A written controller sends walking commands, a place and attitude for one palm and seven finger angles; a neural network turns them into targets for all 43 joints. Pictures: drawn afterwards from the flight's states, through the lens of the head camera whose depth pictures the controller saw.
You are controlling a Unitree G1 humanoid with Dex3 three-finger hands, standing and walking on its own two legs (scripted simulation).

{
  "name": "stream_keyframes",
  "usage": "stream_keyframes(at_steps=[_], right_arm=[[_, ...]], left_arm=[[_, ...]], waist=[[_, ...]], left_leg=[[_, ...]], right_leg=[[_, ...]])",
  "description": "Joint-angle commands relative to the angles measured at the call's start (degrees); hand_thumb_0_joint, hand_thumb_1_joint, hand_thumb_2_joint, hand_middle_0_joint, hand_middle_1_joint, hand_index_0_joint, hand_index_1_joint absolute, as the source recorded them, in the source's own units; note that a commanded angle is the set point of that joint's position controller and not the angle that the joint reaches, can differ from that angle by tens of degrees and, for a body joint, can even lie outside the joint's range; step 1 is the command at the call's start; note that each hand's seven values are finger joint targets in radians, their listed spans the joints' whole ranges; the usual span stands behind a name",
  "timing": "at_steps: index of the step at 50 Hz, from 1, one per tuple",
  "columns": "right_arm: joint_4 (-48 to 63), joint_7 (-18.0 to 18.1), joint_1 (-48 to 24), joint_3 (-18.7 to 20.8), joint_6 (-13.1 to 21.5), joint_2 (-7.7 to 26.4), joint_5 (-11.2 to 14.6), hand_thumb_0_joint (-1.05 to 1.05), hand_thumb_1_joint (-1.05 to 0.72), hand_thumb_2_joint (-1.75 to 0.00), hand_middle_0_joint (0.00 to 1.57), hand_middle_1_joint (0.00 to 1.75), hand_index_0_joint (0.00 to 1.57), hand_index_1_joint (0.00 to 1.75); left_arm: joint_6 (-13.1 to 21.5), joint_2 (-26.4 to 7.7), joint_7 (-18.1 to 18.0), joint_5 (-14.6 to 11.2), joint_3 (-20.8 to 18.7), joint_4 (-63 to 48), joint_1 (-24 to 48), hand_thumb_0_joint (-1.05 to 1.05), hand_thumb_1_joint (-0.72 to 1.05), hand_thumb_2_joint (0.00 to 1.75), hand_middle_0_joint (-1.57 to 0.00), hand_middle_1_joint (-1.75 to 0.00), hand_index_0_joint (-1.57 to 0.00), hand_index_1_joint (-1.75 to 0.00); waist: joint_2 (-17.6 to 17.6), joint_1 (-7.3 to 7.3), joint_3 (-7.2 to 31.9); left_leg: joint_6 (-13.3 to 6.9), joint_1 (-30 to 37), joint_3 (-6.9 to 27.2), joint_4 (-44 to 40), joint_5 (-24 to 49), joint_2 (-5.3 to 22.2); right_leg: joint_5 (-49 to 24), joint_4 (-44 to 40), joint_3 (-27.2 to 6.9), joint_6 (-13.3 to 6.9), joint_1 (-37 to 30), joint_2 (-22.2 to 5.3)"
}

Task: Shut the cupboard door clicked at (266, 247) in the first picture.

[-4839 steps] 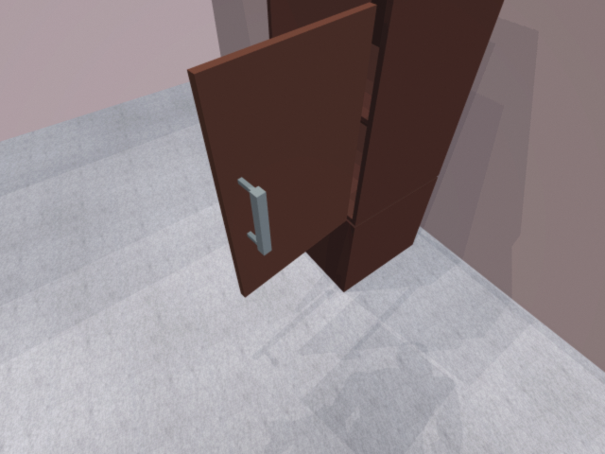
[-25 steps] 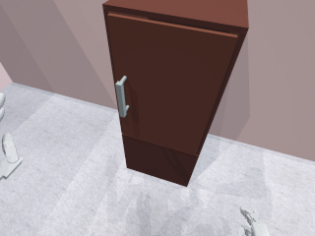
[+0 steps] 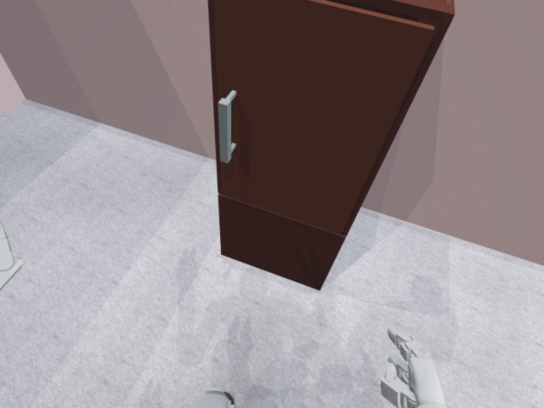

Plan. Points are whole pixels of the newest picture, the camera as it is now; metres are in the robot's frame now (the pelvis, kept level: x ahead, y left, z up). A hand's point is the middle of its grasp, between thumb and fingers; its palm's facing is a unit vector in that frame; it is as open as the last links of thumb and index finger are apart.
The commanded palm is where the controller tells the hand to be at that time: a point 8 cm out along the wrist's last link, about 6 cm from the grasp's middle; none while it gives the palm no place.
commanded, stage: stop stepping back and stand still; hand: left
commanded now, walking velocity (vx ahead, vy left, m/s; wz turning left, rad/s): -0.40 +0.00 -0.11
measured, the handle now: (228, 127) +0.70 +0.17 -0.03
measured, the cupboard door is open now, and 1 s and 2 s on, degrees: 0 0 0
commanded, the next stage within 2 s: let the arm hang, fingers relaxed in 1.12 s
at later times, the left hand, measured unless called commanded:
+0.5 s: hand out of the picture +0.17 +0.31 +0.16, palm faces +0.49 -0.84 -0.22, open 7.4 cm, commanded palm +0.07 +0.33 +0.20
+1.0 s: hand out of the picture +0.14 +0.34 +0.14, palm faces +0.41 -0.87 -0.29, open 7.4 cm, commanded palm +0.07 +0.39 +0.20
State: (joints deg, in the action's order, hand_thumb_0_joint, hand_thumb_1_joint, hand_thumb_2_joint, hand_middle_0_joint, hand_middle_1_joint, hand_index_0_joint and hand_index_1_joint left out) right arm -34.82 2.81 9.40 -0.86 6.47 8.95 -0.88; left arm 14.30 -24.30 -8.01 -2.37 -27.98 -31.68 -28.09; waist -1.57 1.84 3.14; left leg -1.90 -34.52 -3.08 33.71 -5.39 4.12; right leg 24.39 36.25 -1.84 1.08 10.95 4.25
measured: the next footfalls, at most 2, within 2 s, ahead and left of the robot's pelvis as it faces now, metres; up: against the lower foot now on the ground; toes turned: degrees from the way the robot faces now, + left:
right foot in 0.64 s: -0.09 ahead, +0.00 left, +0.00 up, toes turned -7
left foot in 0.90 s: -0.03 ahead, +0.24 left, +0.00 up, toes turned +0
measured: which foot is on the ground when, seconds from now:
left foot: down 0.00-0.64, up 0.66-0.88, down 0.90-1.00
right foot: down 0.00-0.44, up 0.46-0.62, down 0.64-1.00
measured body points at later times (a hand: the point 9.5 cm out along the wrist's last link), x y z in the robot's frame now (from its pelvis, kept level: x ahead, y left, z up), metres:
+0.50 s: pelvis -0.07 +0.04 -0.01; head -0.10 +0.08 +0.44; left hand +0.13 +0.36 +0.18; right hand +0.02 -0.24 -0.08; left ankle +0.09 +0.10 -0.72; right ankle -0.15 -0.10 -0.71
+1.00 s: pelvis -0.09 +0.09 +0.01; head -0.09 +0.12 +0.46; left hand +0.11 +0.39 +0.16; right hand +0.04 -0.16 -0.07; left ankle -0.07 +0.23 -0.72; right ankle -0.16 +0.00 -0.71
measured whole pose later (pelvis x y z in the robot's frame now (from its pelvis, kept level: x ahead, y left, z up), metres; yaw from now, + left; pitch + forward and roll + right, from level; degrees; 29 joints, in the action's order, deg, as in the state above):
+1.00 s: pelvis -0.09 +0.09 +0.01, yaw -3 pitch -1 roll +1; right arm -37.9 4.3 14.2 0.1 5.4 12.3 0.1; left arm 4.2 -18.1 -9.8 -3.3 -19.5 -24.4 -25.5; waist -4.2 0.5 0.6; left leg 1.8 -16.1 -3.9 33.8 -16.8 3.1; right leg 23.1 40.0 2.5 0.4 12.1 -1.2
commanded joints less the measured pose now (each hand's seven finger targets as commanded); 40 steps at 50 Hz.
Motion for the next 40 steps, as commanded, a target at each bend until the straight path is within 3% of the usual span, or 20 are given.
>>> stream_keyframes(at_steps=[1, 4, 6, 8, 11, 14, 17, 19, 22, 24, 25, 27, 29, 30, 31, 32, 33, 34, 36, 40], right_arm=[[3.74, 0.39, -1.17, 4.45, 3.88, 10.85, -0.55, 0.0, -0.9, -0.9, 0.2, 0.3, 0.2, 0.3], [5.72, 0.7, -2.15, 4.41, 2.8, 8.47, 0.69, 0.0, -0.9, -0.9, 0.2, 0.3, 0.2, 0.3], [8.63, 1.05, -3.1, 4.67, 2.05, 8.41, 2.17, 0.0, -0.9, -0.9, 0.2, 0.3, 0.2, 0.3], [10.25, 1.22, -4.09, 3.19, 0.46, 7.54, 2.72, 0.0, -0.9, -0.9, 0.2, 0.3, 0.2, 0.3], [9.15, 2.02, -3.92, 2.92, -0.91, 9.17, 1.54, 0.0, -0.9, -0.9, 0.2, 0.3, 0.2, 0.3], [7.52, 2.87, -1.35, 2.95, -1.21, 9.88, 1.19, 0.0, -0.9, -0.9, 0.2, 0.3, 0.2, 0.3], [6.15, 3.51, -0.15, 3.25, 0.16, 11.63, 1.35, 0.0, -0.9, -0.9, 0.2, 0.3, 0.2, 0.3], [6.1, 4.0, 0.12, 3.26, 1.14, 12.82, 1.62, 0.0, -0.9, -0.9, 0.2, 0.3, 0.2, 0.3], [6.81, 3.94, -1.73, 3.01, 3.34, 13.23, 1.33, 0.0, -0.9, -0.9, 0.2, 0.3, 0.2, 0.3], [7.22, 2.29, -1.34, 3.6, 4.55, 11.67, 0.45, 0.0, -0.9, -0.9, 0.2, 0.3, 0.2, 0.3], [7.52, 1.29, -0.87, 4.08, 5.03, 11.04, 0.04, 0.0, -0.9, -0.9, 0.2, 0.3, 0.2, 0.3], [9.1, -0.39, -0.72, 4.33, 5.37, 9.46, -0.29, 0.0, -0.9, -0.9, 0.2, 0.3, 0.2, 0.3], [9.81, -1.55, -1.01, 3.83, 4.56, 7.88, -0.34, 0.0, -0.9, -0.9, 0.2, 0.3, 0.2, 0.3], [9.2, -1.78, -0.36, 3.51, 3.28, 7.35, -0.19, 0.0, -0.9, -0.9, 0.2, 0.3, 0.2, 0.3], [8.11, -1.47, 0.92, 3.86, 1.9, 7.32, 0.39, 0.0, -0.9, -0.9, 0.2, 0.3, 0.2, 0.3], [6.73, -0.86, 0.81, 4.05, -0.16, 7.85, 0.55, 0.0, -0.9, -0.9, 0.2, 0.3, 0.2, 0.3], [5.45, -0.12, 0.84, 3.74, -1.4, 8.63, 0.17, 0.0, -0.9, -0.9, 0.2, 0.3, 0.2, 0.3], [4.6, 0.34, 0.68, 3.02, -1.49, 8.78, -0.44, 0.0, -0.9, -0.9, 0.2, 0.3, 0.2, 0.3], [7.04, 1.1, -1.0, 2.95, -1.86, 8.78, 2.09, 0.0, -0.9, -0.9, 0.2, 0.3, 0.2, 0.3], [5.04, 2.63, -2.07, 1.53, -1.49, 9.12, 1.82, 0.0, -0.9, -0.9, 0.2, 0.3, 0.2, 0.3]], left_arm=[[5.4, -11.33, -0.35, -0.44, -4.95, -14.39, 3.16, 0.0, 0.9, 0.9, -0.2, -0.3, -0.2, -0.3], [6.39, -14.59, 0.03, -1.06, -7.51, -17.38, 2.9, 0.0, 0.9, 0.9, -0.2, -0.3, -0.2, -0.3], [5.36, -18.61, 0.02, -2.22, -12.17, -15.61, -3.89, 0.0, 0.9, 0.9, -0.2, -0.3, -0.2, -0.3], [3.8, -16.63, 0.0, -2.88, -12.27, -10.55, -12.1, 0.0, 0.9, 0.9, -0.2, -0.3, -0.2, -0.3], [1.25, -16.45, -0.96, -3.18, -12.06, -6.83, -10.0, 0.0, 0.9, 0.9, -0.2, -0.3, -0.2, -0.3], [0.04, -11.91, -1.93, -1.75, -5.11, -0.65, -1.7, 0.0, 0.9, 0.9, -0.2, -0.3, -0.2, -0.3], [-0.17, -9.94, -2.3, -0.23, 0.54, 3.49, 11.23, 0.0, 0.9, 0.9, -0.2, -0.3, -0.2, -0.3], [-0.63, -8.02, -1.66, 0.29, 4.16, 4.01, 18.97, 0.0, 0.9, 0.9, -0.2, -0.3, -0.2, -0.3], [1.04, -9.6, -2.0, -0.11, 1.78, -3.97, 20.02, 0.0, 0.9, 0.9, -0.2, -0.3, -0.2, -0.3], [1.71, -12.52, -1.68, -0.49, -1.93, -13.05, 16.61, 0.0, 0.9, 0.9, -0.2, -0.3, -0.2, -0.3], [1.8, -12.75, -1.33, -1.07, -2.85, -17.52, 12.11, 0.0, 0.9, 0.9, -0.2, -0.3, -0.2, -0.3], [1.96, -14.19, -0.87, -2.08, -5.9, -24.23, -1.2, 0.0, 0.9, 0.9, -0.2, -0.3, -0.2, -0.3], [1.36, -14.99, -0.85, -2.5, -8.21, -25.56, -11.53, 0.0, 0.9, 0.9, -0.2, -0.3, -0.2, -0.3], [0.36, -15.04, -1.11, -2.33, -8.81, -24.29, -14.46, 0.0, 0.9, 0.9, -0.2, -0.3, -0.2, -0.3], [-0.62, -15.74, -1.48, -2.53, -10.63, -20.67, -16.44, 0.0, 0.9, 0.9, -0.2, -0.3, -0.2, -0.3], [-1.38, -14.67, -1.58, -2.88, -9.07, -20.92, -11.58, 0.0, 0.9, 0.9, -0.2, -0.3, -0.2, -0.3], [-1.15, -16.69, -1.82, -2.97, -10.88, -18.32, -4.94, 0.0, 0.9, 0.9, -0.2, -0.3, -0.2, -0.3], [-0.81, -16.4, -1.73, -3.44, -12.08, -8.65, -1.12, 0.0, 0.9, 0.9, -0.2, -0.3, -0.2, -0.3], [-3.41, -10.78, -1.86, -2.71, -5.44, 0.69, 2.83, 0.0, 0.9, 0.9, -0.2, -0.3, -0.2, -0.3], [-4.87, -7.67, -2.27, -0.9, 0.74, 13.36, 6.47, 0.0, 0.9, 0.9, -0.2, -0.3, -0.2, -0.3]], waist=[[13.9, -1.27, 13.33], [4.89, -1.84, 23.91], [-4.15, -1.72, 23.46], [-1.59, -2.0, 15.9], [5.7, -3.23, 2.62], [-3.21, -4.47, -10.34], [-8.43, -5.61, -16.71], [-0.46, -5.88, -19.28], [22.57, -3.66, -12.24], [23.03, -1.58, -2.66], [21.45, -0.95, 2.54], [20.87, 0.21, 13.62], [20.11, 0.56, 15.91], [13.26, -0.12, 14.34], [1.33, -0.64, 11.21], [-6.71, -2.01, 5.51], [-7.79, -3.34, -0.22], [-4.86, -4.6, -1.9], [-4.28, -4.73, -5.77], [-3.27, -2.13, -11.49]], left_leg=[[-0.93, 27.45, 10.62, -9.37, 15.24, 9.3], [0.79, 38.72, -0.22, 1.43, 31.09, 4.63], [1.41, 33.09, -1.81, 3.84, 17.74, 1.03], [1.45, 23.9, -0.22, 3.61, 3.57, -0.46], [2.35, 22.75, 2.21, 3.33, -8.29, -1.57], [3.2, 20.4, 5.64, 11.49, -13.15, -1.58], [2.01, 20.43, 7.42, 11.12, -13.13, 0.18], [1.26, 17.7, 11.64, -1.33, -17.71, 1.0], [2.82, 5.28, 29.4, -33.03, -51.07, 8.45], [9.43, 8.34, 26.64, -36.29, -48.67, 8.49], [10.11, 11.35, 22.75, -35.07, -43.07, 7.87], [7.82, 16.33, 13.19, -28.72, -31.14, 5.69], [6.33, 13.82, 4.89, -19.87, -23.03, 1.72], [6.45, 10.45, 0.58, -10.25, -21.19, -1.89], [6.25, 12.81, -2.81, 6.95, -17.34, -4.9], [5.18, 7.28, 1.05, 21.71, -16.65, -5.01], [4.97, -1.36, 4.25, 30.46, -14.72, -3.97], [4.57, -0.15, 4.87, 33.65, -13.09, -1.41], [3.04, -3.06, 5.91, 29.09, -12.47, -0.26], [0.97, 6.9, -0.21, 8.85, -17.26, -0.44]], right_leg=[[-13.62, -12.99, 0.39, -0.83, 5.29, -0.73], [-43.57, -12.48, -1.53, 2.61, 4.73, -5.74], [-55.15, -9.84, -2.59, 4.7, 2.07, -9.58], [-44.93, -10.22, -5.28, 1.27, 2.09, -12.33], [-6.21, -19.0, -8.8, -3.52, 15.55, -12.51], [19.45, -26.62, -12.23, -8.06, 28.37, -15.04], [17.42, -24.24, -7.97, -6.92, 31.27, -14.38], [13.16, -13.71, -1.43, -3.96, 27.51, -7.67], [8.69, 7.88, 2.62, -1.42, 6.49, 3.23], [8.12, 13.68, 4.41, -2.1, 0.69, 5.17], [7.67, 14.19, 5.31, -2.42, -1.72, 5.48], [6.68, 9.59, 7.23, -3.35, -7.61, 4.98], [4.61, -4.84, 7.58, -4.75, -13.8, 2.81], [4.0, -12.58, 3.24, -5.56, -13.8, -1.86], [4.07, -19.73, -5.55, -8.0, -2.56, -11.01], [9.48, -26.51, -17.74, -12.34, 6.54, -21.32], [11.97, -30.1, -20.92, -15.64, 9.43, -25.87], [8.1, -27.89, -14.51, -15.76, 12.47, -25.58], [21.96, -27.56, -16.33, -11.1, 12.38, -20.04], [8.57, -23.77, -8.11, -9.6, 11.3, -16.67]])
